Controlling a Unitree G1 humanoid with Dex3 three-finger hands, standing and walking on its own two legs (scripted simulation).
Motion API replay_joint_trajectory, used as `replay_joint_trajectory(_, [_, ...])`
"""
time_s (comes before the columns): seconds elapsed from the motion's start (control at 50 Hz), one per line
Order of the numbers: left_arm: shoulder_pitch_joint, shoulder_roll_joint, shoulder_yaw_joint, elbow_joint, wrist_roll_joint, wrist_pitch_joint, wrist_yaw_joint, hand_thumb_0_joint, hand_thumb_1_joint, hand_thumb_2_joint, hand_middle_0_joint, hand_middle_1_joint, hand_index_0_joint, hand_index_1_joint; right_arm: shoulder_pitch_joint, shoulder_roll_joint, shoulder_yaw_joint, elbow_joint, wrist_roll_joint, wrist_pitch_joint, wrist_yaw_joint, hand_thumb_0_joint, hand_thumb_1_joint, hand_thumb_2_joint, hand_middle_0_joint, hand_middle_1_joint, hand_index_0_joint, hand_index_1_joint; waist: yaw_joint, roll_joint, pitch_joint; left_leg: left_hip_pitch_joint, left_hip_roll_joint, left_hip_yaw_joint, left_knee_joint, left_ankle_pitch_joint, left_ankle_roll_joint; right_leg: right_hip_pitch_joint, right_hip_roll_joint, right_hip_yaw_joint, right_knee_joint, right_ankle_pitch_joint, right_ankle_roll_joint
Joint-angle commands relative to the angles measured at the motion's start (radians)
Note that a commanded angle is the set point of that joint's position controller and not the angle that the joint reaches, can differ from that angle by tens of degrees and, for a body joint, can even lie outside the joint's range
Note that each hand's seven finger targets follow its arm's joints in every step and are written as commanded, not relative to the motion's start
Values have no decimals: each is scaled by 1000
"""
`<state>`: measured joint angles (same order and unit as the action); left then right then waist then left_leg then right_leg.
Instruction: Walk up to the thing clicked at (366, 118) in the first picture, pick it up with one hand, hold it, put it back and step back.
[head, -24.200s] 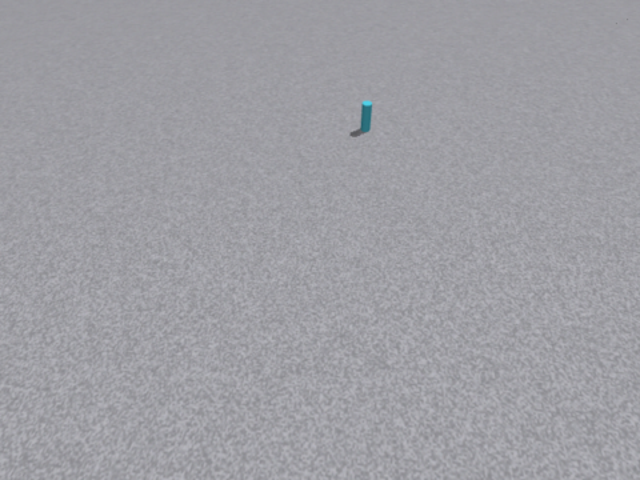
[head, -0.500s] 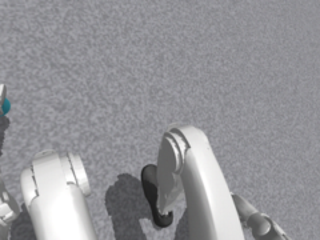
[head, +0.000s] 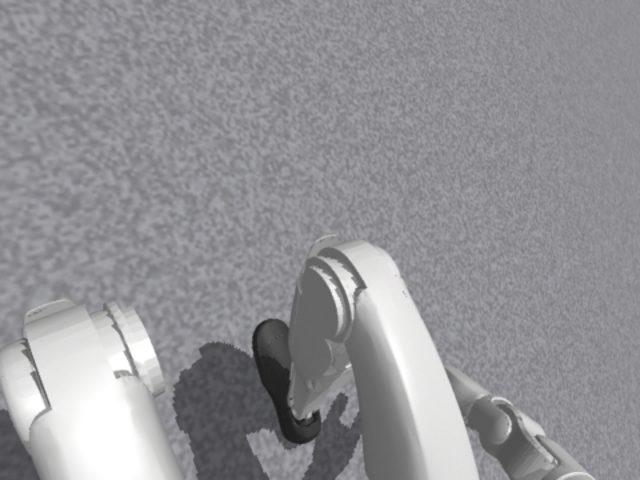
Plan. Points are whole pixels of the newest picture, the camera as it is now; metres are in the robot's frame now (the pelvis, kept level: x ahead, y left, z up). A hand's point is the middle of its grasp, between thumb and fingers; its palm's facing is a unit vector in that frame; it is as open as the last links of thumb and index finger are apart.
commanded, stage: lower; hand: left
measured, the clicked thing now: out of the picture +0.45 +0.32 -0.19
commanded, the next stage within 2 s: loosen in 0.38 s
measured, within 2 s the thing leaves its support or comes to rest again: rests again in 0.28 s
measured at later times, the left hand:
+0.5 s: hand out of the picture +0.45 +0.31 -0.19, palm faces +0.42 -0.91 -0.01, open 7.5 cm
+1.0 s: hand out of the picture +0.46 +0.31 -0.18, palm faces +0.42 -0.91 +0.00, open 10.4 cm
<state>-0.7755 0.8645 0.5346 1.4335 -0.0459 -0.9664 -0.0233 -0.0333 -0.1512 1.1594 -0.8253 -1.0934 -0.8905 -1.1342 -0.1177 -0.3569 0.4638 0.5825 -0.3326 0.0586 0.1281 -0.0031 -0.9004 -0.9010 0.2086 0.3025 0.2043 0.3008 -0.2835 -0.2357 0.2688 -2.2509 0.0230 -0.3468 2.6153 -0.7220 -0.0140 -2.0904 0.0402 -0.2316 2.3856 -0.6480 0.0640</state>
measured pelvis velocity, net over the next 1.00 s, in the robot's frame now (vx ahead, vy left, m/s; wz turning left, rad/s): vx -0.01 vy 0.01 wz -0.04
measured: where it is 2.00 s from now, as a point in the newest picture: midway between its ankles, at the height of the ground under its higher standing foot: (218, 443)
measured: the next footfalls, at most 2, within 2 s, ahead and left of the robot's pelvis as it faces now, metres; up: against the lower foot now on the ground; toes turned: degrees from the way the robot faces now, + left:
none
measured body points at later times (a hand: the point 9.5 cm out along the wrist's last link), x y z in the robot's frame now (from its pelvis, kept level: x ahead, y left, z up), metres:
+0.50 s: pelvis +0.00 +0.00 +0.00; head +0.25 +0.19 +0.31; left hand +0.43 +0.35 -0.19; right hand +0.15 -0.25 -0.04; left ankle +0.07 +0.13 -0.26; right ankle +0.13 -0.12 -0.26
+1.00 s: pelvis -0.01 +0.01 +0.00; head +0.24 +0.19 +0.32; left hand +0.43 +0.36 -0.18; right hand +0.15 -0.24 -0.03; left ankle +0.07 +0.13 -0.26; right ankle +0.13 -0.12 -0.26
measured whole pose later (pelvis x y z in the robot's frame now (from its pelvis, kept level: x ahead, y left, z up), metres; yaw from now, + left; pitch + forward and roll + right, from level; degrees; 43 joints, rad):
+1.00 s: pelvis -0.01 +0.01 +0.00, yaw -2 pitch +14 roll -19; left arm -0.79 0.96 0.51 1.53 -0.06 -1.04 0.01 0.00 -0.19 0.52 -0.76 -0.66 -0.77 -0.67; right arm -0.17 -0.37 0.56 0.53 -0.36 0.07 0.12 0.00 -0.90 -0.89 0.21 0.30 0.21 0.30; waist -0.29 -0.28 0.30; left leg -2.22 0.03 -0.40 2.64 -0.73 -0.01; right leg -2.05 0.07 -0.27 2.36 -0.62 0.08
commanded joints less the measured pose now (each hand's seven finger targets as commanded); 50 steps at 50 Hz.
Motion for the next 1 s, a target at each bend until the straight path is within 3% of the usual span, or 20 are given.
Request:
replay_joint_trajectory(0.0, [-282, 206, 25, -168, -18, -111, 23, 0, 461, 1281, -1318, -1387, -1323, -1390, 87, -352, -93, -2, -6, 16, -14, 0, -899, -903, 200, 299, 200, 299, -110, 594, -628, 470, 59, 78, -311, 234, -15, 318, 46, -87, -155, 261, -63])
replay_joint_trajectory(0.1, [-298, 210, -7, -157, -13, -130, 20, 0, 454, 1283, -1324, -1390, -1326, -1396, 54, -352, -76, -7, -17, 15, -18, 0, -902, -904, 200, 299, 200, 299, -124, 591, -596, 461, 65, 78, -296, 207, -12, 310, 53, -88, -159, 250, -61])
replay_joint_trajectory(0.12, [-297, 243, 5, -154, -7, -130, 21, 0, 445, 1291, -1331, -1396, -1332, -1403, 55, -355, -74, -9, -16, 16, -20, 0, -900, -904, 200, 299, 200, 299, -122, 592, -600, 457, 66, 79, -297, 198, -12, 311, 56, -89, -164, 242, -63])
replay_joint_trajectory(0.22, [-280, 229, 3, -123, -19, -140, 23, 0, 424, 1286, -1314, -1389, -1319, -1394, 43, -362, -61, -13, -23, 15, -22, 0, -897, -902, 200, 299, 200, 299, -133, 590, -591, 466, 69, 64, -297, 199, -14, 320, 59, -104, -161, 247, -59])
replay_joint_trajectory(0.26, [-278, 264, 16, -126, -19, -143, 30, 0, 389, 1261, -1311, -1371, -1313, -1378, 36, -365, -54, -17, -23, 16, -24, 0, -899, -902, 200, 299, 200, 299, -122, 587, -594, 460, 69, 65, -294, 205, -14, 327, 61, -103, -161, 251, -61])
replay_joint_trajectory(0.32, [-274, 238, -4, -110, -20, -147, 29, 0, 385, 1277, -1319, -1389, -1323, -1396, 22, -369, -50, -20, -27, 17, -24, 0, -896, -901, 200, 299, 200, 299, -135, 601, -565, 469, 72, 53, -301, 200, -17, 307, 63, -113, -156, 250, -61])
replay_joint_trajectory(0.38, [-281, 267, -2, -127, -9, -156, 33, 0, 397, 1271, -1328, -1388, -1332, -1394, 17, -372, -46, -22, -29, 18, -25, 0, -896, -901, 200, 299, 200, 299, -133, 615, -561, 482, 74, 46, -308, 209, -21, 307, 62, -118, -150, 254, -62])
replay_joint_trajectory(0.4, [-275, 250, -13, -116, -5, -154, 31, 0, 384, 1279, -1335, -1396, -1338, -1403, 14, -369, -46, -22, -31, 18, -25, 0, -897, -901, 200, 299, 200, 299, -137, 610, -561, 488, 76, 45, -307, 214, -22, 303, 61, -119, -149, 258, -61])
replay_joint_trajectory(0.46, [-268, 261, 1, -120, -18, -161, 32, 0, 369, 1283, -1354, -1406, -1355, -1415, 14, -377, -43, -19, -34, 18, -26, 0, -896, -901, 200, 299, 200, 299, -142, 608, -567, 495, 78, 45, -296, 215, -20, 315, 66, -118, -156, 265, -59])
replay_joint_trajectory(0.54, [-268, 271, 12, -126, -27, -165, 39, 0, 218, 963, -1177, -1133, -1202, -1109, 9, -372, -37, -20, -35, 16, -27, 0, -910, -895, 201, 300, 200, 300, -130, 600, -567, 485, 76, 51, -289, 229, -16, 326, 68, -114, -161, 275, -60])
replay_joint_trajectory(0.58, [-284, 269, 2, -115, -23, -167, 39, 0, 159, 840, -1144, -1078, -1167, -1054, 8, -380, -37, -23, -33, 18, -28, 0, -911, -895, 200, 300, 200, 300, -151, 600, -544, 468, 77, 43, -299, 204, -16, 316, 67, -123, -159, 256, -60])
replay_joint_trajectory(0.64, [-266, 271, 0, -113, -13, -162, 37, 0, -20, 682, -1052, -945, -1073, -922, 10, -374, -39, -23, -36, 19, -29, 0, -914, -894, 200, 300, 200, 300, -140, 601, -549, 483, 81, 45, -301, 203, -19, 311, 70, -121, -161, 253, -61])
replay_joint_trajectory(0.66, [-272, 261, -15, -107, -12, -163, 37, 0, -71, 677, -972, -865, -993, -856, 3, -373, -36, -24, -36, 19, -27, 0, -911, -898, 200, 300, 200, 300, -148, 603, -534, 468, 79, 42, -302, 190, -18, 305, 70, -123, -159, 244, -62])
replay_joint_trajectory(0.7, [-258, 256, -13, -89, -9, -161, 40, 0, 78, 813, -1130, -1025, -1140, -1016, 0, -378, -37, -29, -35, 18, -26, 0, -901, -892, 200, 300, 200, 300, -146, 597, -525, 464, 79, 35, -313, 175, -20, 297, 68, -128, -159, 232, -64])
replay_joint_trajectory(0.74, [-261, 260, -18, -91, -11, -160, 37, 0, -82, 653, -970, -865, -980, -856, 5, -376, -34, -29, -36, 20, -27, 0, -908, -895, 200, 300, 200, 300, -146, 600, -535, 469, 78, 39, -306, 186, -18, 307, 70, -127, -161, 242, -62])
replay_joint_trajectory(0.8, [-258, 267, -13, -99, -14, -162, 38, 0, -112, 511, -768, -666, -773, -657, 3, -378, -31, -30, -35, 21, -26, 0, -903, -895, 201, 300, 200, 300, -138, 606, -545, 486, 79, 34, -306, 210, -19, 312, 70, -127, -157, 259, -63])
replay_joint_trajectory(0.88, [-241, 238, -21, -45, -18, -150, 34, 0, -241, 390, -687, -552, -688, -547, -6, -382, -33, -39, -29, 24, -28, 0, -904, -895, 201, 300, 200, 300, -153, 573, -488, 441, 77, 31, -317, 158, -14, 287, 69, -134, -167, 224, -62])
replay_joint_trajectory(0.98, [-226, 233, -22, -34, -20, -141, 25, 0, -376, 293, -575, -446, -580, -438, -10, -379, -34, -50, -27, 27, -29, 0, -902, -894, 201, 300, 201, 300, -145, 539, -477, 428, 78, 35, -316, 139, -9, 281, 71, -131, -179, 209, -61])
